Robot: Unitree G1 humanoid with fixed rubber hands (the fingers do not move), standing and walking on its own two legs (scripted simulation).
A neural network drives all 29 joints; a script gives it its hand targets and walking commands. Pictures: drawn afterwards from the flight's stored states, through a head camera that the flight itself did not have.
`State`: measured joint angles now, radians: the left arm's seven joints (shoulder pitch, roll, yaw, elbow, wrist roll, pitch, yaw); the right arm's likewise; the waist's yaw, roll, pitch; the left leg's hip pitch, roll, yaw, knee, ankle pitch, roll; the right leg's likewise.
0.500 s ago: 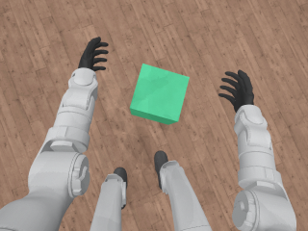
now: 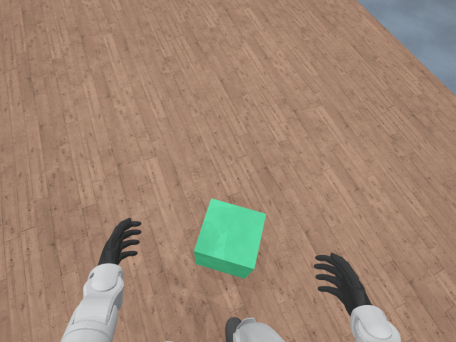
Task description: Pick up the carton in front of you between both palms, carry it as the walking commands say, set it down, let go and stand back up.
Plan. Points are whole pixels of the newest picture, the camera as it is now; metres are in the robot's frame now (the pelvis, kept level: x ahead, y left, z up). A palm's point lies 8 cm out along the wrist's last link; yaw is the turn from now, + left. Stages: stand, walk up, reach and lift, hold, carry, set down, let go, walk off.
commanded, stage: let go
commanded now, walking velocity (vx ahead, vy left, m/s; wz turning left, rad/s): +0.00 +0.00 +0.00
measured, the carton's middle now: (228, 240) +0.43 -0.09 -0.63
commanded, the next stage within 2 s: stand in 0.76 s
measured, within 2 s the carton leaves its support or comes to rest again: neither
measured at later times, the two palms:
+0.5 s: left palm out of the picture +0.17 +0.28 -0.05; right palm (334, 301) +0.18 -0.19 -0.05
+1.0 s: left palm out of the picture +0.13 +0.29 -0.06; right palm (369, 315) +0.15 -0.26 -0.08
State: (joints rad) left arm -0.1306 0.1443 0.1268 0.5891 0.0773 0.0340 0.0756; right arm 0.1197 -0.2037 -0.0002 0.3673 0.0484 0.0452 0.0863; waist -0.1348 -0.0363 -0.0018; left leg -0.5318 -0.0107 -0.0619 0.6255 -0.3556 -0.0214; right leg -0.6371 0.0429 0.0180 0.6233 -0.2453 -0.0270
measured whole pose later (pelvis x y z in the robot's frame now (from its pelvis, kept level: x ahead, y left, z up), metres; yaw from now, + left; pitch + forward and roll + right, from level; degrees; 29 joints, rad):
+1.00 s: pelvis +0.01 +0.01 +0.01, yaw +0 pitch -1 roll +0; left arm 0.22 0.28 0.09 0.71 0.03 0.00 0.01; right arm 0.22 -0.31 -0.07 0.62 -0.02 0.01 0.01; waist 0.01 0.07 0.01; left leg -0.15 -0.01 -0.06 0.53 -0.37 -0.01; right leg -0.26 0.04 0.02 0.55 -0.28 -0.02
